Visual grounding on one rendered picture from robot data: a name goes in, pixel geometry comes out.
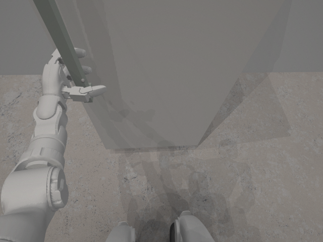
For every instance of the robot left forearm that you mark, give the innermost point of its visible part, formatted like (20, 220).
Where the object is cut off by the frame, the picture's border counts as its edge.
(48, 142)

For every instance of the left robot upper arm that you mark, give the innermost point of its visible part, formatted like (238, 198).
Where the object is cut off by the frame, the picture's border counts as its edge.
(30, 199)

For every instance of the robot left thigh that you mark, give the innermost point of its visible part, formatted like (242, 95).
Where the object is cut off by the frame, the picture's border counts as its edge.
(123, 233)

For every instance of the handle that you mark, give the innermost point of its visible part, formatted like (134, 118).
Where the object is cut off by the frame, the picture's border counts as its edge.
(52, 18)

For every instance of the robot left shin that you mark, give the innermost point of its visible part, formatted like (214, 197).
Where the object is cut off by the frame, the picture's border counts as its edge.
(122, 223)

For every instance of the left robot hand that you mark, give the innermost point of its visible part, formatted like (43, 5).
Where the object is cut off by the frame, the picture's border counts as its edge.
(54, 78)

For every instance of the fridge door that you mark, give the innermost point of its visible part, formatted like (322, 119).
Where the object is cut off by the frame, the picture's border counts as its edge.
(168, 65)

